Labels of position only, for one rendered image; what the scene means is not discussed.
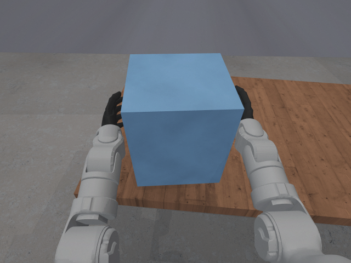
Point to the right robot upper arm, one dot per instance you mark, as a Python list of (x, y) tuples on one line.
[(290, 237)]

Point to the robot left forearm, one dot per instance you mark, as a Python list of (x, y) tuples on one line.
[(96, 202)]

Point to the table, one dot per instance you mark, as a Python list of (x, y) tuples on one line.
[(310, 125)]

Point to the robot right forearm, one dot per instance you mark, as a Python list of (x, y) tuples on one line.
[(271, 190)]

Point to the right robot hand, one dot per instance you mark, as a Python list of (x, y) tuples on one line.
[(248, 111)]

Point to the left robot upper arm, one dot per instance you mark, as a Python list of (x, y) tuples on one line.
[(89, 244)]

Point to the left robot hand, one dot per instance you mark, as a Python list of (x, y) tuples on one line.
[(110, 115)]

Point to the carton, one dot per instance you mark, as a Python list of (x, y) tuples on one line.
[(180, 114)]

